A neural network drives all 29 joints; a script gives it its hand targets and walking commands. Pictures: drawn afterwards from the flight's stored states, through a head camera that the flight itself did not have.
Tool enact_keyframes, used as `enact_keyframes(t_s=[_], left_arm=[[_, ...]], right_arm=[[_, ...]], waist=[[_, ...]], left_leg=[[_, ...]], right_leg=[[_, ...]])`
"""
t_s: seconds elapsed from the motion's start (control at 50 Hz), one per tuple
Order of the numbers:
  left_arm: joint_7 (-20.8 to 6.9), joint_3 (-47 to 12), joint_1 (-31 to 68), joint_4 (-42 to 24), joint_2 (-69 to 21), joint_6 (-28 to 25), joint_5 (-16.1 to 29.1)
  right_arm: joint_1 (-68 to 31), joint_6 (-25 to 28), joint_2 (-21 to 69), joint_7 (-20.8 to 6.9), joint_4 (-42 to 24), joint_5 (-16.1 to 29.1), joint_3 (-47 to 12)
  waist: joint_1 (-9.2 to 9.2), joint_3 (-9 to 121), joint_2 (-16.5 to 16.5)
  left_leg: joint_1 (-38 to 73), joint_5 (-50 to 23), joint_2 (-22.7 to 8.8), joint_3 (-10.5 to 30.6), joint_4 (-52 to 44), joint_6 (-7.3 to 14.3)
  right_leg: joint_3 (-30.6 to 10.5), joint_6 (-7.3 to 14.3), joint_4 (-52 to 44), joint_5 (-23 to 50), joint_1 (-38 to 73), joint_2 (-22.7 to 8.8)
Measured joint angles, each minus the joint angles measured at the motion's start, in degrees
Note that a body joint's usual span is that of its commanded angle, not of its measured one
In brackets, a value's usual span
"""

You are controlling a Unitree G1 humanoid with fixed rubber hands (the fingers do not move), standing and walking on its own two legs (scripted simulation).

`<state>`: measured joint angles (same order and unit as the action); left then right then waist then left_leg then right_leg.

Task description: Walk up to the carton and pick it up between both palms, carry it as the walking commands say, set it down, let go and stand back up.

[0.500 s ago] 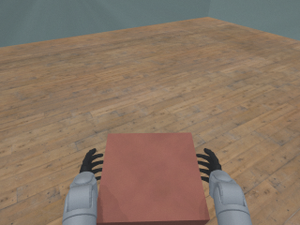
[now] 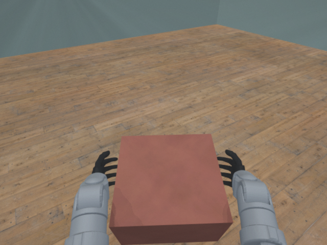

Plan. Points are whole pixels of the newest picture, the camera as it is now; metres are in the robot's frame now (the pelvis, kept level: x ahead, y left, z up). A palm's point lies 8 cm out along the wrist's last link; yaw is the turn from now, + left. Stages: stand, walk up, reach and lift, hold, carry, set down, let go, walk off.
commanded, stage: reach and lift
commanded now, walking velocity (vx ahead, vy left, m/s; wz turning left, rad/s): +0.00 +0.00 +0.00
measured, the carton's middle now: (168, 187) +0.33 +0.00 -0.01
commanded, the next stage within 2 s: hold in 0.54 s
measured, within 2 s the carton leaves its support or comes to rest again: neither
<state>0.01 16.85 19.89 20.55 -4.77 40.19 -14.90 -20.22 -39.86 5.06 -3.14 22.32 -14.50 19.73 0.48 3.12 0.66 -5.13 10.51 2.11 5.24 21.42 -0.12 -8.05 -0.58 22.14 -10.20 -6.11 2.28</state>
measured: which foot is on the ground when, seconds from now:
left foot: down 0.00-1.00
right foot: down 0.00-1.00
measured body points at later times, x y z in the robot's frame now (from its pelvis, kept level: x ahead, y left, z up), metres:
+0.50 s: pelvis +0.02 -0.01 +0.00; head -0.03 +0.00 +0.45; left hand +0.31 +0.17 +0.05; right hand +0.31 -0.18 +0.04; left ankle +0.02 +0.12 -0.74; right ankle +0.03 -0.13 -0.74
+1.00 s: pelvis +0.01 -0.01 +0.00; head -0.06 +0.00 +0.45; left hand +0.30 +0.18 +0.05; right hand +0.30 -0.17 +0.05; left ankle +0.02 +0.12 -0.74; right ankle +0.03 -0.13 -0.74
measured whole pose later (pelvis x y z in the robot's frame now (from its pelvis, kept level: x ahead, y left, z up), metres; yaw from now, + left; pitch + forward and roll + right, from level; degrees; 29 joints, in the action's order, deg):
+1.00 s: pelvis +0.01 -0.01 +0.00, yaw +1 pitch -7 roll +0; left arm -2.5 13.5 13.5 13.7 -4.1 41.6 -14.3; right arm -12.2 -41.6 8.1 -1.6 12.6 -15.1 17.1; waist 0.6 2.4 0.8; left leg -2.5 10.5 1.8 6.4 20.1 -0.5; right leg -6.5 0.0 20.2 -10.2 -2.9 2.3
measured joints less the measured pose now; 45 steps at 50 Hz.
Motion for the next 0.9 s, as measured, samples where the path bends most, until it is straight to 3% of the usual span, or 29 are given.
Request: enact_keyframes(t_s=[0.16, 0.28, 0.48, 0.9], left_arm=[[1.5, 1.0, 1.0, 2.6, 1.0, -0.5, -0.1], [-1.7, -0.6, -3.0, -2.0, 1.1, 0.4, 0.2], [-1.2, -3.4, -8.7, -9.5, -0.6, 1.1, 0.9], [-1.8, -4.6, -8.7, -9.5, 0.4, 1.8, 0.7]], right_arm=[[-2.0, 0.2, 0.0, -2.1, 2.9, -1.0, 0.1], [2.4, -0.7, 0.7, -1.3, -2.4, -0.7, -1.9], [9.2, -1.3, 2.3, 0.8, -11.0, 0.9, -3.4], [10.5, -2.0, 2.6, 2.0, -12.1, 0.7, -4.4]], waist=[[-0.28, 1.4, 0.6], [-0.14, 1.2, 0.6], [-0.51, -0.1, 0.3], [0.34, -0.2, -0.2]], left_leg=[[-0.1, -0.1, -0.1, 0.2, -1.0, -0.1], [1.6, -0.6, -0.4, 0.4, -3.4, -0.3], [3.3, -1.0, -0.5, 0.9, -5.4, -0.5], [3.0, -0.1, -0.5, 1.1, -2.5, -0.4]], right_leg=[[0.3, 0.2, -0.5, -0.2, -0.3, -0.1], [0.5, 0.5, -2.7, 0.3, 1.3, -0.1], [1.1, 0.8, -4.1, 0.2, 2.9, -0.1], [1.4, 0.7, -2.8, 0.1, 3.4, 0.1]])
